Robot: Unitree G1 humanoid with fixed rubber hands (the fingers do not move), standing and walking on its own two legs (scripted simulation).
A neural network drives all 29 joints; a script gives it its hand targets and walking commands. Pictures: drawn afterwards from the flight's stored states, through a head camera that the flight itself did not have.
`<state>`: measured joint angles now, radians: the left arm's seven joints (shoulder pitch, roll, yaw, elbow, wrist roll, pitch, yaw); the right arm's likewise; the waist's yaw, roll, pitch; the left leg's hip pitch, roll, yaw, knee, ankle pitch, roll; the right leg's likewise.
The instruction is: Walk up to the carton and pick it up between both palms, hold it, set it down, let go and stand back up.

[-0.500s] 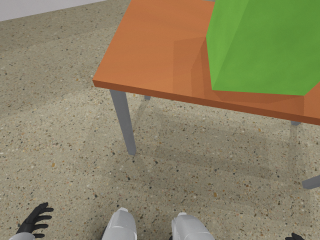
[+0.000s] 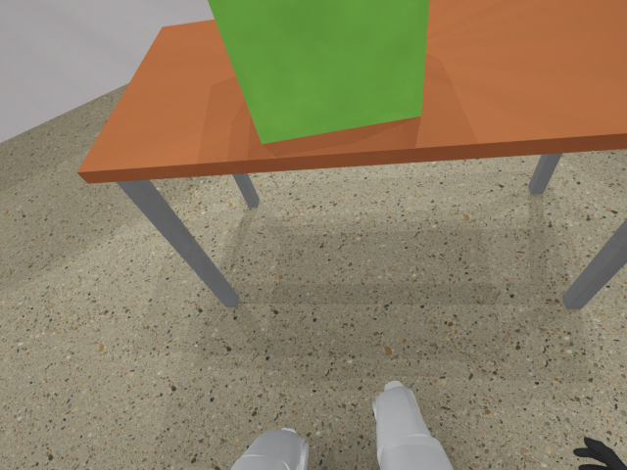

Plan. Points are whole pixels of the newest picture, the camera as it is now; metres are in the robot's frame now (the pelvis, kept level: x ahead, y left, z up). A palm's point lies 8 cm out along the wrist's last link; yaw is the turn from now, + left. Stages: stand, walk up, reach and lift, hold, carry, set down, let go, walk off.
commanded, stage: walk up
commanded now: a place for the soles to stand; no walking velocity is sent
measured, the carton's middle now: (321, 8) +0.77 -0.03 +0.16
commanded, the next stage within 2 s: none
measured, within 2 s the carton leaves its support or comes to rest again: neither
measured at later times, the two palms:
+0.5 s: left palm out of the picture -0.12 +0.37 -0.08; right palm out of the picture -0.28 -0.30 -0.12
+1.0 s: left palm out of the picture -0.38 +0.59 -0.15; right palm out of the picture -0.32 -0.09 -0.05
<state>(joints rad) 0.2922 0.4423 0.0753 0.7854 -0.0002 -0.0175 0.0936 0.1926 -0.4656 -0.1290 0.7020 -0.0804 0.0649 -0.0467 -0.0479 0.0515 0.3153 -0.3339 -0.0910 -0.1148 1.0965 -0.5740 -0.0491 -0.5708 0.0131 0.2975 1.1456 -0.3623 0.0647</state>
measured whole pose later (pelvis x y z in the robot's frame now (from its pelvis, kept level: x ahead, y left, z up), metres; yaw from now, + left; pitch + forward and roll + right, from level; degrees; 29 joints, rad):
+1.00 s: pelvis -0.43 +0.25 -0.03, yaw -1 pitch -9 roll -4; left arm 0.35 0.47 0.09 0.81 0.00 -0.03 0.09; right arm 0.20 -0.44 -0.13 0.69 -0.02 -0.01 0.05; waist -0.01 -0.07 0.17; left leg -0.55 0.02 -0.07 1.38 -0.70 -0.03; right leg -0.54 -0.06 0.19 1.43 -0.63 -0.02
